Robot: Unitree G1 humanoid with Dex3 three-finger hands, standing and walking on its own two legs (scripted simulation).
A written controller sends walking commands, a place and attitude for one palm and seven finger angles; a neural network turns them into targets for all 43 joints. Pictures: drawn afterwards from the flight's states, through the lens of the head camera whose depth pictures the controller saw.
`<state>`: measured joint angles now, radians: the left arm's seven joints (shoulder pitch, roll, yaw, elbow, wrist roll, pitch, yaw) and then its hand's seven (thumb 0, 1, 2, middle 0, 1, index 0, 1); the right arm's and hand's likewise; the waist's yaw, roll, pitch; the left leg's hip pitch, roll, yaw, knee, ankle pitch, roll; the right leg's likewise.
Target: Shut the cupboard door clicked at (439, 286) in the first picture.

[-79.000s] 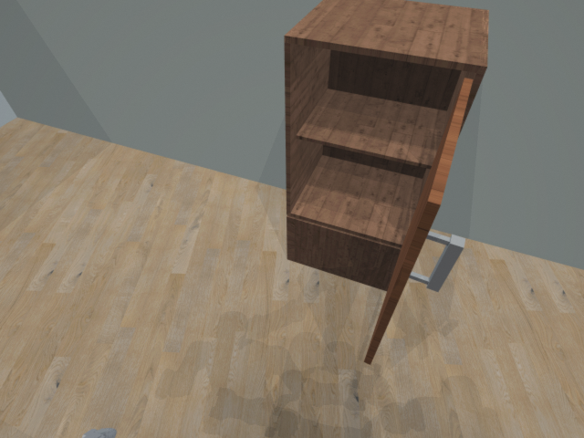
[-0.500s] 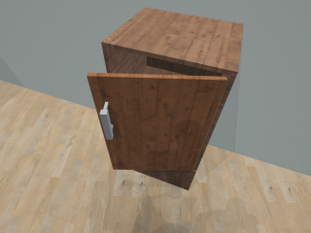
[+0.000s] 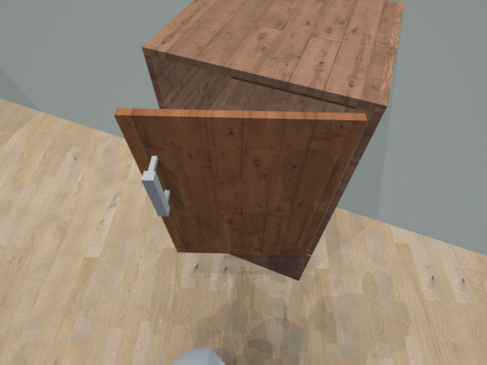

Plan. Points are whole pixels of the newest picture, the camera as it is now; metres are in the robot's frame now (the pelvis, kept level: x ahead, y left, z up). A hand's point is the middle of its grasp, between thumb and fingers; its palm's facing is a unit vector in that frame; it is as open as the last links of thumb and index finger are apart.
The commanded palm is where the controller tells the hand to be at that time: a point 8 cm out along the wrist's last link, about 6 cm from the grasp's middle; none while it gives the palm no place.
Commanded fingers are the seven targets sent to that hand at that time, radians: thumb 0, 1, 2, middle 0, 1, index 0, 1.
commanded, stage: come to a stop and stand still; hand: left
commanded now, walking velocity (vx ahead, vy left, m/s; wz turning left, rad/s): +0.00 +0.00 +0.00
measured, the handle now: (159, 187) +0.43 +0.22 -0.04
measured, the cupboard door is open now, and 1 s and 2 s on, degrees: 20 20 20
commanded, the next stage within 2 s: look again from close up in 0.58 s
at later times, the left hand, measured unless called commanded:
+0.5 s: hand out of the picture -0.04 +0.19 -0.17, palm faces -0.02 -0.98 -0.19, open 7.4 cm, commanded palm none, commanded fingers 0.00 0.90 0.90 -0.20 -0.30 -0.20 -0.30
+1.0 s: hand out of the picture -0.05 +0.19 -0.18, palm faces +0.02 -0.98 -0.17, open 7.4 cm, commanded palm none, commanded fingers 0.00 0.90 0.90 -0.20 -0.30 -0.20 -0.30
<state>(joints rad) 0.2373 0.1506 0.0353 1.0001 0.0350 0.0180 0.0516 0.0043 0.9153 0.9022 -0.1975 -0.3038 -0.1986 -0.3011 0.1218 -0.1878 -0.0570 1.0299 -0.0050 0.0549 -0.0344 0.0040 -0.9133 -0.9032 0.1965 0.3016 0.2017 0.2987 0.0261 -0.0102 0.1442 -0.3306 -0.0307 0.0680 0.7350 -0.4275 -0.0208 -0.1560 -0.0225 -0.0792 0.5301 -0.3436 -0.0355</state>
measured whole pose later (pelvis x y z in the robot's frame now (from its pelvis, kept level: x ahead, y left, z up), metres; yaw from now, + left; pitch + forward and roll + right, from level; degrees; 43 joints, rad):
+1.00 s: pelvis -0.05 +0.03 -0.01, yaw +1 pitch -2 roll -1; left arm 0.34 0.15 -0.01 1.03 0.03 0.00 0.04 0.00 0.90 0.90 -0.20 -0.30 -0.20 -0.30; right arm 0.32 -0.14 -0.01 1.05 -0.02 0.02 -0.02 0.02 -0.93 -0.90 0.20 0.30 0.20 0.30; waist -0.01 0.00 0.01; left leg -0.34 -0.02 0.06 0.54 -0.16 0.07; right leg -0.17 -0.03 -0.06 0.54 -0.33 0.01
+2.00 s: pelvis -0.10 +0.02 -0.11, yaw +0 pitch +13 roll -5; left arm 0.45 0.25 0.08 -0.11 -0.26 -0.28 -0.17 0.01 0.90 0.90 -0.72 -0.87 -0.72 -0.87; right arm 0.25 -0.20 0.05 0.54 0.05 -0.21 -0.06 0.01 -0.90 -0.90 0.20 0.30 0.21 0.30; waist 0.01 0.06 -0.15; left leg -1.10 -0.01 -0.04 1.24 -0.39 0.05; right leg -0.91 0.08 -0.08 1.24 -0.56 -0.03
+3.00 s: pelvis -0.04 +0.02 -0.09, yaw +0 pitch +15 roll -4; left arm 0.40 0.25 0.11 -0.03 -0.27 -0.38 -0.18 0.01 0.90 0.90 -1.29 -1.50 -1.30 -1.50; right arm 0.26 -0.25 0.01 0.50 0.04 -0.10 -0.04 0.01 -0.90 -0.90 0.20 0.30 0.21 0.30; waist 0.00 0.05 -0.17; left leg -0.99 0.00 -0.02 1.18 -0.44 0.05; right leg -0.80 0.09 -0.05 1.15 -0.61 -0.03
